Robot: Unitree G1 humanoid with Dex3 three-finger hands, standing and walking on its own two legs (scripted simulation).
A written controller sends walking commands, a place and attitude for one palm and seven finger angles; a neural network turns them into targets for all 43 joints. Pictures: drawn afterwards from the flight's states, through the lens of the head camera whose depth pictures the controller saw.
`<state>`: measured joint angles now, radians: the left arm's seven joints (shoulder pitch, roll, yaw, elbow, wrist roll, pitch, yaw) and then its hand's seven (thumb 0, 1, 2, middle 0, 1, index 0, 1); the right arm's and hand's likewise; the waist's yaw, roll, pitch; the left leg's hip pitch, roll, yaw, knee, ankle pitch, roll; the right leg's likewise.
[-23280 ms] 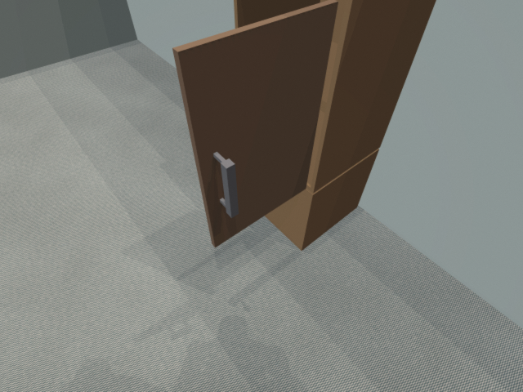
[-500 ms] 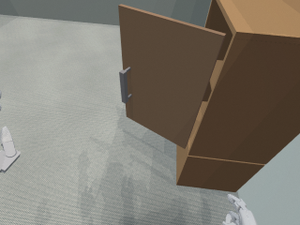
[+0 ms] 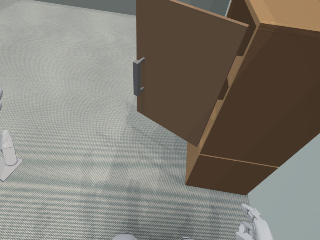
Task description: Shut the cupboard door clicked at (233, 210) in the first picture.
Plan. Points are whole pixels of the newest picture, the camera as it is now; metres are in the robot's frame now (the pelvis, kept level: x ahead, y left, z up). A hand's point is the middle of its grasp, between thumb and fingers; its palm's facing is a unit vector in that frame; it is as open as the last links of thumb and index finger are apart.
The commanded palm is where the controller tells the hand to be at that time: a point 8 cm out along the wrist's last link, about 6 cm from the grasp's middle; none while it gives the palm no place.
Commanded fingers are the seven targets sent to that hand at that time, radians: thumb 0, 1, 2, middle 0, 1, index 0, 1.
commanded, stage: step back with the hand held close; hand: left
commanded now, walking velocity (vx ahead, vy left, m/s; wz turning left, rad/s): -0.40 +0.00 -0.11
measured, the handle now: (140, 77) +0.76 +0.11 -0.06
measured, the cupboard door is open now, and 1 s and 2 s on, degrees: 63 63 63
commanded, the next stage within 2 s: stop stepping back and stand still in 0.28 s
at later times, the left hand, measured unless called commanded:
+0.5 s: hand out of the picture +0.12 +0.22 +0.20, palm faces +0.25 -0.84 -0.49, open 7.5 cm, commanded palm +0.07 +0.28 +0.20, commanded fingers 0.00 0.90 0.90 -0.20 -0.30 -0.20 -0.30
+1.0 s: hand out of the picture +0.10 +0.27 +0.19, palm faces +0.38 -0.81 -0.44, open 7.4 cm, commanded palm +0.06 +0.30 +0.20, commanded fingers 0.00 0.90 0.90 -0.20 -0.30 -0.20 -0.30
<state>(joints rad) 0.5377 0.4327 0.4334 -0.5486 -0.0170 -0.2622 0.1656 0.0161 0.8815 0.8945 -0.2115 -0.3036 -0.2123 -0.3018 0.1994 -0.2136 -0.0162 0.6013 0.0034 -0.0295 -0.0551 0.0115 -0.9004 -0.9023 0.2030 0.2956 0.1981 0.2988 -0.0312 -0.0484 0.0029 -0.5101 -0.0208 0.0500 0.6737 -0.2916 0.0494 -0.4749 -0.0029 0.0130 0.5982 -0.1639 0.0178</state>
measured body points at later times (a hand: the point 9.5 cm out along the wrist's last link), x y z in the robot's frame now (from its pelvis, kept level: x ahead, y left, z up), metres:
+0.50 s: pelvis -0.10 -0.01 +0.00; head -0.11 +0.03 +0.45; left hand +0.10 +0.27 +0.22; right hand +0.05 -0.26 -0.05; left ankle +0.09 +0.08 -0.71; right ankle -0.19 -0.15 -0.72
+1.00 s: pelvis -0.12 +0.02 +0.02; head -0.17 +0.03 +0.47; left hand +0.07 +0.31 +0.22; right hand -0.04 -0.23 -0.08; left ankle -0.06 +0.13 -0.69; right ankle -0.17 -0.05 -0.72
